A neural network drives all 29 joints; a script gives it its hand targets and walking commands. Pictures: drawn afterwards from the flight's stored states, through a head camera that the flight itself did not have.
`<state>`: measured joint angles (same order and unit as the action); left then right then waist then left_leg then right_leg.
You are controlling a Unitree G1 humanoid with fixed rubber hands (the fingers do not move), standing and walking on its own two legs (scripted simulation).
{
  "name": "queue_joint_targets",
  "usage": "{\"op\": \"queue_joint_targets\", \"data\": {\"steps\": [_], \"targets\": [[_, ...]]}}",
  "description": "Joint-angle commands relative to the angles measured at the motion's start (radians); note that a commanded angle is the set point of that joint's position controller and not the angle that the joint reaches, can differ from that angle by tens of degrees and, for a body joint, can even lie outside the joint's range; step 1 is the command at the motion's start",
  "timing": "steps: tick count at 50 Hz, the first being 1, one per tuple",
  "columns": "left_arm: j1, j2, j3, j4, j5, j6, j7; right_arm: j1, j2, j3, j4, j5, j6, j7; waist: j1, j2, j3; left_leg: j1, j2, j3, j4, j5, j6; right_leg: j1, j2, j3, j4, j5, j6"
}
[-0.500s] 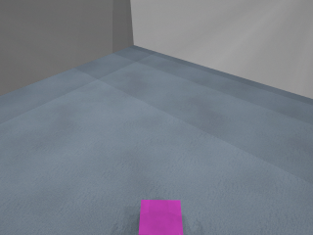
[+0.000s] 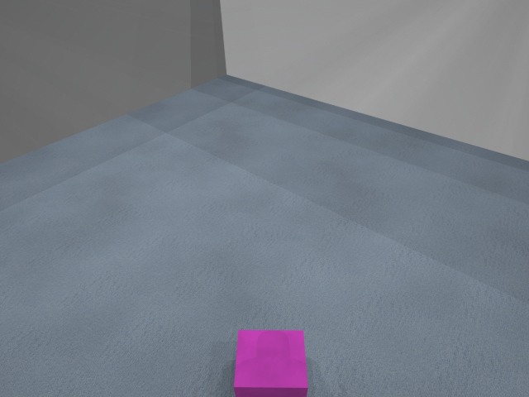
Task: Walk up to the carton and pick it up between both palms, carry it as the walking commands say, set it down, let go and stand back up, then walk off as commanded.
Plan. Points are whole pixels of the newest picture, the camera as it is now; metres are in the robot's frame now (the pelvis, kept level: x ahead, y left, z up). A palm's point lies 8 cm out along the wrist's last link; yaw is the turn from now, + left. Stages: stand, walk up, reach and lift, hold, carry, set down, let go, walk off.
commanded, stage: stand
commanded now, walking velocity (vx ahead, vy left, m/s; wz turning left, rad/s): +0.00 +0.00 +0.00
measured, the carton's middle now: (270, 368) +0.48 -0.03 -0.68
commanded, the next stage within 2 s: walk off in 0.56 s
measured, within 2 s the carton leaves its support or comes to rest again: neither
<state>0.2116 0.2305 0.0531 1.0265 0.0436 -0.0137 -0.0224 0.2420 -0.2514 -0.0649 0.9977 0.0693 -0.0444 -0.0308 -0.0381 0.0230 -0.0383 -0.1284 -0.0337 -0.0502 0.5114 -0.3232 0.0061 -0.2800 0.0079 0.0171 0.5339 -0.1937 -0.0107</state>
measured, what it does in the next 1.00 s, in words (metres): stands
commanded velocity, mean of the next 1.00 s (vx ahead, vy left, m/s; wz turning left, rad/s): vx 0.00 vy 0.00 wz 0.17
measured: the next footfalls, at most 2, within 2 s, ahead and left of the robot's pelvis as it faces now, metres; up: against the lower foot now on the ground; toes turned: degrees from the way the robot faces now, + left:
right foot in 1.94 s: +0.05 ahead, -0.11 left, +0.00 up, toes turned +11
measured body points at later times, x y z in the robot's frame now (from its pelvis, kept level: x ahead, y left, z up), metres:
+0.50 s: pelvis +0.00 +0.00 +0.00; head -0.04 -0.02 +0.45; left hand +0.07 +0.27 -0.13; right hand +0.04 -0.27 -0.15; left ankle -0.02 +0.13 -0.73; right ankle +0.06 -0.11 -0.73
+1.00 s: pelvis +0.00 +0.00 +0.00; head -0.02 -0.02 +0.45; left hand +0.05 +0.27 -0.14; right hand +0.02 -0.27 -0.15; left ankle -0.02 +0.13 -0.73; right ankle +0.06 -0.11 -0.73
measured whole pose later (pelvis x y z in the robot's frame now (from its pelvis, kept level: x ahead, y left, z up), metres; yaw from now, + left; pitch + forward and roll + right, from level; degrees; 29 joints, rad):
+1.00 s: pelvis +0.00 +0.00 +0.00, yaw +0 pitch -3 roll +1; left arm 0.21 0.24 0.04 1.11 0.02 0.01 0.01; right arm 0.24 -0.26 -0.06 1.10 0.07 0.02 -0.02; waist -0.04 0.02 0.00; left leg -0.13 -0.03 -0.05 0.49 -0.31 0.01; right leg -0.28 0.01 0.02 0.51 -0.18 -0.01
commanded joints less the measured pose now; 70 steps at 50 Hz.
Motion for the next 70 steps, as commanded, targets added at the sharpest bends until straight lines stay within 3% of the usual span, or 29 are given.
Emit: {"op": "queue_joint_targets", "data": {"steps": [1, 3, 4, 12, 15, 30, 33, 37, 38, 39, 40, 41, 45, 47, 49, 53, 55, 57, 60, 62, 63, 64, 65, 67, 69, 70], "targets": [[-0.058, 0.247, 0.049, -0.071, -0.01, -0.026, 0.025, -0.018, -0.262, -0.033, -0.069, -0.125, -0.029, -0.002, 0.041, -0.004, 0.07, -0.107, 0.135, -0.124, -0.195, -0.028, 0.035, 0.019, -0.069, 0.159, -0.134, -0.006, -0.045], [-0.047, 0.25, 0.048, -0.058, -0.008, -0.026, 0.026, -0.025, -0.264, -0.034, -0.06, -0.125, -0.027, 0.001, 0.043, -0.015, 0.067, -0.107, 0.125, -0.114, -0.177, -0.022, 0.038, 0.027, -0.076, 0.167, -0.147, -0.024, -0.048], [-0.055, 0.256, 0.051, -0.054, -0.006, -0.027, 0.025, -0.014, -0.255, -0.034, -0.057, -0.122, -0.028, -0.001, 0.038, -0.048, 0.063, -0.096, 0.119, -0.105, -0.164, -0.026, 0.033, 0.016, -0.08, 0.176, -0.157, -0.032, -0.05], [-0.057, 0.253, 0.047, -0.039, -0.017, -0.026, 0.027, -0.011, -0.265, -0.03, -0.023, -0.119, -0.027, -0.002, 0.039, -0.012, 0.043, -0.07, 0.127, -0.108, -0.161, 0.068, 0.037, 0.039, -0.079, 0.165, -0.136, 0.038, -0.05], [-0.068, 0.252, 0.044, -0.038, -0.017, -0.025, 0.029, -0.01, -0.26, -0.026, -0.018, -0.116, -0.029, -0.002, 0.031, -0.035, 0.05, -0.064, 0.13, -0.106, -0.148, 0.105, 0.036, 0.031, -0.082, 0.164, -0.135, 0.074, -0.053], [-0.086, 0.264, 0.045, -0.037, -0.019, -0.023, 0.029, -0.022, -0.263, -0.021, 0.0, -0.115, -0.026, 0.001, 0.038, -0.039, 0.074, -0.081, 0.132, -0.107, -0.172, 0.034, 0.04, 0.019, -0.087, 0.174, -0.158, -0.003, -0.051], [-0.085, 0.252, 0.04, -0.04, -0.023, -0.025, 0.029, -0.029, -0.268, -0.024, -0.001, -0.116, -0.026, -0.001, 0.037, -0.027, 0.061, -0.068, 0.135, -0.109, -0.176, 0.07, 0.042, 0.034, -0.082, 0.17, -0.152, 0.031, -0.049], [-0.083, 0.256, 0.041, -0.036, -0.022, -0.026, 0.031, -0.028, -0.263, -0.023, 0.007, -0.111, -0.024, -0.002, 0.037, -0.052, 0.053, -0.059, 0.137, -0.103, -0.167, 0.111, 0.04, 0.043, -0.085, 0.162, -0.137, 0.09, -0.051], [-0.072, 0.226, 0.03, -0.011, -0.032, -0.016, 0.035, -0.014, -0.228, -0.005, 0.029, -0.111, -0.012, 0.001, 0.035, -0.042, 0.046, -0.065, 0.142, -0.118, -0.177, 0.095, 0.048, 0.04, -0.083, 0.151, -0.142, 0.05, -0.047], [-0.034, 0.191, 0.017, -0.003, -0.034, -0.015, 0.04, -0.015, -0.188, 0.008, 0.029, -0.111, 0.005, 0.003, 0.042, -0.029, 0.07, -0.077, 0.134, -0.107, -0.183, 0.0, 0.057, 0.012, -0.09, 0.171, -0.175, 0.023, -0.041], [-0.006, 0.091, -0.01, 0.029, -0.041, -0.002, 0.038, -0.002, -0.081, 0.035, 0.049, -0.105, 0.028, 0.003, 0.046, -0.07, 0.09, -0.085, 0.111, -0.086, -0.188, -0.021, 0.06, 0.0, -0.09, 0.183, -0.203, 0.028, -0.028], [-0.01, 0.094, -0.017, 0.026, -0.034, 0.005, 0.04, 0.012, -0.073, 0.037, 0.049, -0.105, 0.043, 0.004, 0.029, -0.076, 0.113, -0.084, 0.11, -0.087, -0.197, -0.034, 0.056, -0.019, -0.095, 0.183, -0.211, -0.004, -0.022], [-0.023, 0.146, -0.009, 0.029, -0.03, 0.01, 0.053, 0.005, -0.113, 0.026, 0.04, -0.102, 0.054, 0.007, 0.032, -0.08, 0.096, -0.093, 0.115, -0.114, -0.185, -0.006, 0.051, -0.002, -0.113, 0.154, -0.206, -0.018, 0.008], [-0.029, 0.147, -0.006, 0.027, -0.033, 0.01, 0.06, -0.008, -0.123, 0.023, 0.036, -0.1, 0.051, 0.01, 0.038, -0.053, 0.091, -0.134, 0.124, -0.141, -0.187, 0.014, 0.049, 0.03, -0.117, 0.128, -0.171, -0.001, 0.016], [-0.029, 0.151, -0.001, 0.029, -0.029, 0.015, 0.068, 0.008, -0.136, 0.014, 0.036, -0.099, 0.054, 0.01, 0.032, -0.069, 0.108, -0.169, 0.129, -0.159, -0.183, 0.02, 0.047, 0.041, -0.115, 0.111, -0.152, -0.016, 0.022], [-0.05, 0.173, 0.008, 0.009, -0.028, 0.019, 0.076, -0.009, -0.159, 0.0, 0.019, -0.1, 0.06, 0.009, 0.028, -0.024, 0.102, -0.205, 0.141, -0.192, -0.169, 0.05, 0.053, 0.071, -0.115, 0.085, -0.113, -0.018, 0.028], [-0.045, 0.188, 0.016, -0.002, -0.026, 0.021, 0.079, -0.001, -0.183, -0.009, 0.012, -0.098, 0.061, 0.008, 0.033, -0.036, 0.085, -0.215, 0.154, -0.219, -0.164, 0.102, 0.061, 0.095, -0.108, 0.067, -0.077, 0.0, 0.03], [-0.038, 0.177, 0.014, -0.015, -0.025, 0.023, 0.076, -0.001, -0.178, -0.009, 0.004, -0.099, 0.064, 0.007, 0.032, -0.053, 0.076, -0.228, 0.14, -0.203, -0.128, 0.102, 0.057, 0.112, -0.12, 0.07, -0.09, -0.002, 0.027], [-0.018, 0.213, 0.024, -0.021, -0.028, 0.029, 0.078, -0.003, -0.157, -0.005, -0.014, -0.099, 0.065, 0.008, 0.036, -0.076, 0.069, -0.291, 0.104, -0.167, -0.066, 0.076, 0.042, 0.172, -0.172, 0.122, -0.129, -0.003, -0.01], [0.004, 0.238, 0.032, -0.025, -0.026, 0.032, 0.086, 0.004, -0.134, -0.002, -0.027, -0.097, 0.067, 0.007, 0.037, -0.16, 0.054, -0.333, 0.042, -0.089, 0.069, 0.0, 0.027, 0.202, -0.263, 0.221, -0.226, -0.045, -0.068], [0.0, 0.249, 0.036, -0.031, -0.023, 0.034, 0.088, 0.018, -0.115, -0.003, -0.03, -0.101, 0.069, 0.01, 0.035, -0.229, 0.026, -0.3, 0.02, -0.017, 0.199, -0.057, 0.016, 0.18, -0.325, 0.255, -0.267, -0.055, -0.113], [-0.017, 0.244, 0.034, -0.043, -0.016, 0.034, 0.093, 0.038, -0.116, -0.008, -0.028, -0.102, 0.073, 0.011, 0.031, -0.245, 0.005, -0.282, 0.016, 0.02, 0.361, -0.171, 0.002, 0.158, -0.367, 0.286, -0.276, -0.014, -0.166], [-0.039, 0.213, 0.026, -0.062, -0.01, 0.034, 0.094, 0.041, -0.109, -0.009, -0.031, -0.104, 0.075, 0.014, 0.023, -0.214, 0.002, -0.285, 0.033, 0.041, 0.413, -0.243, -0.004, 0.127, -0.371, 0.264, -0.256, 0.035, -0.184], [-0.068, 0.218, 0.03, -0.08, -0.006, 0.04, 0.095, 0.05, -0.083, -0.002, -0.043, -0.106, 0.075, 0.023, 0.004, -0.197, 0.015, -0.249, 0.067, 0.053, 0.354, -0.255, 0.002, 0.071, -0.329, 0.172, -0.227, 0.032, -0.164], [-0.098, 0.221, 0.033, -0.091, -0.004, 0.056, 0.097, 0.103, -0.061, 0.003, -0.023, -0.102, 0.071, 0.023, -0.02, -0.198, 0.026, -0.186, 0.051, 0.081, 0.186, -0.138, 0.004, 0.039, -0.276, 0.085, -0.175, -0.007, -0.112], [-0.133, 0.237, 0.038, -0.106, -0.011, 0.064, 0.096, 0.159, -0.072, 0.001, -0.011, -0.102, 0.069, 0.024, -0.048, -0.205, 0.043, -0.132, 0.046, 0.069, 0.079, -0.05, 0.013, -0.011, -0.245, 0.044, -0.123, -0.058, -0.076]]}}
